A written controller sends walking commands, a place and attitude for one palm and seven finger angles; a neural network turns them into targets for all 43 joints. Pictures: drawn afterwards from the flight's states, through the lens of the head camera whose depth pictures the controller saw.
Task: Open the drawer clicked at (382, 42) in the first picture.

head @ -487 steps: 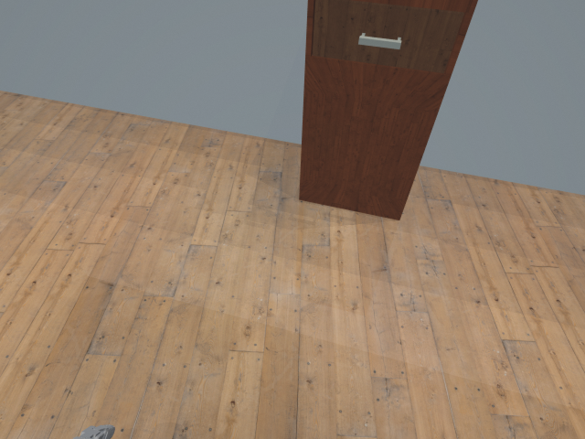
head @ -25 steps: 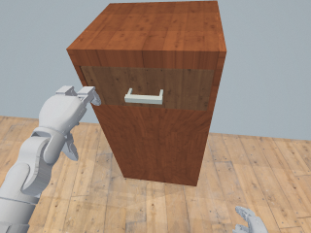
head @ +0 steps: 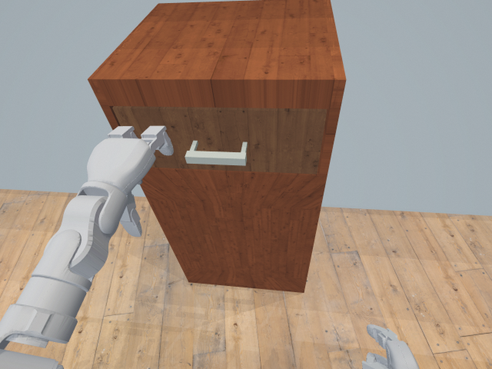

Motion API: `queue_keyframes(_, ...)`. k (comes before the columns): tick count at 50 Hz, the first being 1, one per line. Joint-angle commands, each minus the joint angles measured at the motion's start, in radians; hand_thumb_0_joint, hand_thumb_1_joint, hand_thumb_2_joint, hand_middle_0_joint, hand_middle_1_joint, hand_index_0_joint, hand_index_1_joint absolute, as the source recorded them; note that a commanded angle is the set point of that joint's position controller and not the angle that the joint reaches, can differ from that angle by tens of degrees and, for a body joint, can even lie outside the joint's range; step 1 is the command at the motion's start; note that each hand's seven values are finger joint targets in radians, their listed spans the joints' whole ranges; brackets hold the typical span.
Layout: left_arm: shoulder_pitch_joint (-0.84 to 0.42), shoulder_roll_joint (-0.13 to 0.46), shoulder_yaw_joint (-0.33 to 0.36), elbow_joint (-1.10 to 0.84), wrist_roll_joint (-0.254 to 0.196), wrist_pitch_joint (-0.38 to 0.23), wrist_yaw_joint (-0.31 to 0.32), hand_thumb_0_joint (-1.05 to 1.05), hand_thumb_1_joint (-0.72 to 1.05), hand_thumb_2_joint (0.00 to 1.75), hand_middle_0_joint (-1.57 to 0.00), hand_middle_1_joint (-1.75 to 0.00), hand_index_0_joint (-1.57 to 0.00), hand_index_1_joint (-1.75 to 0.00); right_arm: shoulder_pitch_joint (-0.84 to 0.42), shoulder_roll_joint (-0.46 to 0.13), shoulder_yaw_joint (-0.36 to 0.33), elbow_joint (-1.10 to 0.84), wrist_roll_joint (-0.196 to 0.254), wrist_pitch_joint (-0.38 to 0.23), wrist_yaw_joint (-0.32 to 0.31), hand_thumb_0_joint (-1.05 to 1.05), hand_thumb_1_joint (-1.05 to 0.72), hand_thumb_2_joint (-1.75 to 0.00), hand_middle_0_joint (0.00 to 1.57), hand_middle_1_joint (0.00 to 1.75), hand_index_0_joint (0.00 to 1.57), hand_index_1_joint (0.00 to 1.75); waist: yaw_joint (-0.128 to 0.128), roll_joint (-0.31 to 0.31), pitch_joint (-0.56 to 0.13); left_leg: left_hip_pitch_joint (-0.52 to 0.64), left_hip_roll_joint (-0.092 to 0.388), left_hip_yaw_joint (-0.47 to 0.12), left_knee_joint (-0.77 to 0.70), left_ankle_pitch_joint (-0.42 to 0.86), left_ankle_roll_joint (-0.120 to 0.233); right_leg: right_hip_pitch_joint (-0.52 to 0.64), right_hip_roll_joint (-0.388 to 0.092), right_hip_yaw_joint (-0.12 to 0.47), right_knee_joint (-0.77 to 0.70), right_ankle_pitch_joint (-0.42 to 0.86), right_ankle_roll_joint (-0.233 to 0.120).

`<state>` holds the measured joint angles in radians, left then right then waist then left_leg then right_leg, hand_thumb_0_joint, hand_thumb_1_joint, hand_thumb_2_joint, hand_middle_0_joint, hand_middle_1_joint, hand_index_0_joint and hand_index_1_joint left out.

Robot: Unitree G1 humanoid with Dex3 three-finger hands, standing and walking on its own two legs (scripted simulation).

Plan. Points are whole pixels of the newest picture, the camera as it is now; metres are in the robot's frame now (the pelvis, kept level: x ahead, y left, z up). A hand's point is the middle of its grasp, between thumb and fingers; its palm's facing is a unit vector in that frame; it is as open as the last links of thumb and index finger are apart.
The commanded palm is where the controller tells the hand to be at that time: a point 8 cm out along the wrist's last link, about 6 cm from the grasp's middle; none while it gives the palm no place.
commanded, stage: move the hooked fingers above the handle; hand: left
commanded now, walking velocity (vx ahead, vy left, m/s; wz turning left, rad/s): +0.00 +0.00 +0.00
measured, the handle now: (217, 151) +0.54 +0.13 +0.04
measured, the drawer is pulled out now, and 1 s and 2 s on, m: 0.00 0.00 0.00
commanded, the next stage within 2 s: none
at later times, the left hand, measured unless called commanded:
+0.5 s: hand (171, 168) +0.42 +0.19 +0.10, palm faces +0.01 -0.05 -1.00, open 13.9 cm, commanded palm +0.40 +0.18 +0.17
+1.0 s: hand (208, 157) +0.47 +0.13 +0.08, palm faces -0.04 -0.03 -1.00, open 13.9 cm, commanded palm +0.46 +0.13 +0.15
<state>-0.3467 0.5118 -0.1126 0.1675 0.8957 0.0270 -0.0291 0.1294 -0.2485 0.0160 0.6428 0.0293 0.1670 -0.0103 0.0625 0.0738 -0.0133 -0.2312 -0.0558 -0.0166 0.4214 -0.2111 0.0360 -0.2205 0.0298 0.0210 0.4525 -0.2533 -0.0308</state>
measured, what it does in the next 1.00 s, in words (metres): stands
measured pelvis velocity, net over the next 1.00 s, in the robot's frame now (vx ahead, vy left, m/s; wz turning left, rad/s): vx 0.04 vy -0.01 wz -0.01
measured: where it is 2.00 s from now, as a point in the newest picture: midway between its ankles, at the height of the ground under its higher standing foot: outside the picture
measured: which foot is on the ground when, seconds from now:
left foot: down 0.00-1.00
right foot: down 0.00-1.00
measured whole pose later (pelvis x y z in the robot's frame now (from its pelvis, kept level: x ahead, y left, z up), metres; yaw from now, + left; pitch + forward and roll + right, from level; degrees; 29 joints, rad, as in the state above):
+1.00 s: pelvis +0.04 -0.01 -0.01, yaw +0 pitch +9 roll +1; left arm -0.70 0.36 -0.27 0.64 0.97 0.12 0.06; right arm 0.23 -0.25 -0.03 0.67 0.04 0.21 -0.02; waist -0.01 0.05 -0.09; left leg -0.38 -0.04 -0.01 0.54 -0.31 0.02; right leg -0.37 0.05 0.02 0.58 -0.35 -0.05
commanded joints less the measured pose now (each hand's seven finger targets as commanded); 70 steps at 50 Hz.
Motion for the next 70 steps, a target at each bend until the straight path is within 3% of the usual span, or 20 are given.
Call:
queue_keyframes(1,-0.32,0.188,0.113,-0.15,0.006,0.026,0.014,0.0,-0.5,0.3,-0.3,-1.2,-0.3,-1.2,-0.11,-0.119,-0.041,-0.152,0.001,-0.026,-0.001,0.0,-0.9,-0.9,0.2,0.3,0.2,0.3,-0.002,-0.082,-0.263,0.073,0.023,0.017,-0.02,0.263,-0.002,0.094,-0.02,-0.004,-0.035,0.249,-0.012)
queue_keyframes(6,-0.365,0.169,0.088,-0.193,0.006,-0.003,0.011,0.0,-0.5,0.3,-0.3,-1.2,-0.3,-1.2,-0.094,-0.117,-0.048,-0.155,0.001,-0.027,-0.007,0.0,-0.9,-0.9,0.2,0.3,0.2,0.3,-0.014,-0.063,-0.28,0.088,0.019,0.012,0.0,0.279,0.001,0.067,-0.016,-0.003,-0.019,0.263,-0.012)
queue_keyframes(13,-0.43,0.215,0.146,-0.118,0.017,-0.008,0.081,0.0,-0.5,0.3,-0.3,-1.2,-0.3,-1.2,-0.065,-0.118,-0.055,-0.128,0.002,-0.028,-0.012,0.0,-0.9,-0.9,0.2,0.3,0.2,0.3,-0.007,-0.069,-0.331,0.069,0.014,0.02,0.025,0.319,-0.001,0.086,-0.014,0.003,0.004,0.314,-0.012)
queue_keyframes(15,-0.459,0.161,0.09,-0.098,0.024,0.009,0.091,0.0,-0.5,0.3,-0.3,-1.2,-0.3,-1.2,-0.064,-0.112,-0.055,-0.125,0.005,-0.025,-0.01,0.0,-0.9,-0.9,0.2,0.3,0.2,0.3,-0.016,-0.05,-0.328,0.071,0.017,0.025,0.032,0.33,-0.001,0.067,-0.016,0.0,0.013,0.328,-0.012)
queue_keyframes(20,-0.496,0.14,0.051,-0.011,0.037,0.057,0.072,0.0,-0.5,0.3,-0.3,-1.2,-0.3,-1.2,-0.052,-0.12,-0.055,-0.129,0.007,-0.011,-0.015,0.0,-0.9,-0.9,0.2,0.3,0.2,0.3,-0.032,-0.086,-0.336,0.057,0.015,0.029,0.049,0.325,0.007,0.066,-0.019,0.004,0.024,0.358,-0.009)
queue_keyframes(26,-0.572,0.09,-0.002,0.009,0.038,0.037,0.048,0.0,-0.5,0.3,-0.3,-1.2,-0.3,-1.2,-0.026,-0.114,-0.058,-0.138,0.005,-0.002,-0.021,0.0,-0.9,-0.9,0.2,0.3,0.2,0.3,-0.048,-0.083,-0.372,0.066,0.014,0.024,0.08,0.355,0.011,0.043,-0.019,0.004,0.05,0.4,-0.008)
queue_keyframes(33,-0.666,0.134,0.056,0.093,0.061,0.025,0.114,0.0,-0.5,0.3,-0.3,-1.2,-0.3,-1.2,0.016,-0.117,-0.069,-0.112,-0.001,0.003,-0.018,0.0,-0.9,-0.9,0.2,0.3,0.2,0.3,-0.041,-0.083,-0.43,0.054,0.017,0.023,0.11,0.413,0.002,0.037,-0.012,0.004,0.085,0.431,-0.015)
queue_keyframes(35,-0.7,0.061,-0.003,0.118,0.064,0.039,0.133,0.0,-0.5,0.3,-0.3,-1.2,-0.3,-1.2,0.023,-0.106,-0.07,-0.107,0.001,0.003,-0.013,0.0,-0.9,-0.9,0.2,0.3,0.2,0.3,-0.054,-0.084,-0.419,0.051,0.021,0.026,0.111,0.41,0.002,0.014,-0.013,-0.003,0.088,0.429,-0.013)
queue_keyframes(38,-0.702,0.096,0.027,0.197,0.085,0.075,0.151,0.0,-0.5,0.3,-0.3,-1.2,-0.3,-1.2,0.03,-0.118,-0.073,-0.096,0.0,0.012,-0.012,0.0,-0.9,-0.9,0.2,0.3,0.2,0.3,-0.052,-0.105,-0.426,0.023,0.019,0.035,0.115,0.414,0.001,0.035,-0.013,0.004,0.094,0.462,-0.013)
queue_keyframes(42,-0.695,0.034,-0.022,0.214,0.082,0.103,0.141,0.0,-0.5,0.3,-0.3,-1.2,-0.3,-1.2,0.04,-0.114,-0.079,-0.101,0.002,0.017,-0.007,0.0,-0.9,-0.9,0.2,0.3,0.2,0.3,-0.064,-0.112,-0.446,0.027,0.018,0.041,0.126,0.44,0.009,0.043,-0.015,0.004,0.102,0.524,-0.006)
queue_keyframes(47,-0.825,-0.015,-0.079,0.281,0.082,0.09,0.125,0.0,-0.5,0.3,-0.3,-1.2,-0.3,-1.2,0.068,-0.114,-0.083,-0.088,0.006,0.018,-0.019,0.0,-0.9,-0.9,0.2,0.3,0.2,0.3,-0.099,-0.115,-0.407,0.018,0.017,0.04,0.124,0.352,0.012,-0.016,-0.012,0.005,0.088,0.447,-0.005)
queue_keyframes(50,-0.893,0.004,-0.055,0.251,0.088,0.041,0.148,0.0,-0.5,0.3,-0.3,-1.2,-0.3,-1.2,0.097,-0.107,-0.095,-0.078,-0.002,0.006,-0.022,0.0,-0.9,-0.9,0.2,0.3,0.2,0.3,-0.095,-0.068,-0.495,0.054,0.017,0.036,0.141,0.401,0.013,-0.002,-0.011,0.013,0.106,0.476,-0.009)
queue_keyframes(53,-0.883,0.034,-0.009,0.386,0.096,0.04,0.187,0.0,-0.5,0.3,-0.3,-1.2,-0.3,-1.2,0.121,-0.111,-0.093,-0.055,-0.003,0.006,-0.023,0.0,-0.9,-0.9,0.2,0.3,0.2,0.3,-0.101,-0.13,-0.446,-0.002,0.018,0.039,0.138,0.371,0.008,-0.014,-0.007,0.005,0.104,0.451,-0.008)
queue_keyframes(55,-0.909,0.019,-0.019,0.45,0.104,0.059,0.22,0.0,-0.5,0.3,-0.3,-1.2,-0.3,-1.2,0.122,-0.109,-0.089,-0.048,-0.001,0.003,-0.021,0.0,-0.9,-0.9,0.2,0.3,0.2,0.3,-0.105,-0.121,-0.406,-0.042,0.017,0.048,0.128,0.317,0.008,-0.042,-0.008,0.007,0.1,0.414,-0.006)
queue_keyframes(59,-0.947,0.089,0.032,0.472,0.13,0.094,0.253,0.0,-0.5,0.3,-0.3,-1.2,-0.3,-1.2,0.121,-0.116,-0.089,-0.057,-0.006,0.002,-0.022,0.0,-0.9,-0.9,0.2,0.3,0.2,0.3,-0.088,-0.099,-0.496,-0.05,0.018,0.06,0.125,0.332,0.011,0.024,-0.012,0.017,0.11,0.446,-0.007)
queue_keyframes(61,-0.879,0.117,0.061,0.499,0.134,0.109,0.244,0.0,-0.5,0.3,-0.3,-1.2,-0.3,-1.2,0.115,-0.117,-0.087,-0.063,-0.005,0.007,-0.024,0.0,-0.9,-0.9,0.2,0.3,0.2,0.3,-0.074,-0.123,-0.491,-0.071,0.016,0.068,0.12,0.335,0.011,0.06,-0.016,0.02,0.112,0.487,-0.002)
queue_keyframes(64,-0.882,0.087,0.029,0.493,0.122,0.115,0.221,0.0,-0.5,0.3,-0.3,-1.2,-0.3,-1.2,0.108,-0.119,-0.085,-0.075,0.0,0.009,-0.03,0.0,-0.9,-0.9,0.2,0.3,0.2,0.3,-0.086,-0.165,-0.46,-0.093,0.015,0.074,0.106,0.298,0.016,0.075,-0.024,0.026,0.092,0.505,0.011)
queue_keyframes(65,-0.851,0.14,0.074,0.499,0.125,0.113,0.217,0.0,-0.5,0.3,-0.3,-1.2,-0.3,-1.2,0.103,-0.123,-0.086,-0.076,0.001,0.009,-0.035,0.0,-0.9,-0.9,0.2,0.3,0.2,0.3,-0.076,-0.171,-0.449,-0.099,0.014,0.077,0.1,0.275,0.017,0.083,-0.026,0.034,0.087,0.494,0.013)
queue_keyframes(68,-0.879,0.069,0.0,0.455,0.118,0.091,0.19,0.0,-0.5,0.3,-0.3,-1.2,-0.3,-1.2,0.098,-0.12,-0.087,-0.09,0.006,0.001,-0.042,0.0,-0.9,-0.9,0.2,0.3,0.2,0.3,-0.098,-0.157,-0.433,-0.083,0.014,0.078,0.089,0.252,0.019,0.073,-0.03,0.036,0.069,0.458,0.014)
queue_keyframes(70,-0.858,0.1,0.023,0.42,0.114,0.066,0.178,0.0,-0.5,0.3,-0.3,-1.2,-0.3,-1.2,0.101,-0.121,-0.091,-0.091,0.005,-0.007,-0.047,0.0,-0.9,-0.9,0.2,0.3,0.2,0.3,-0.092,-0.132,-0.446,-0.057,0.012,0.077,0.093,0.249,0.024,0.073,-0.029,0.044,0.066,0.469,0.015)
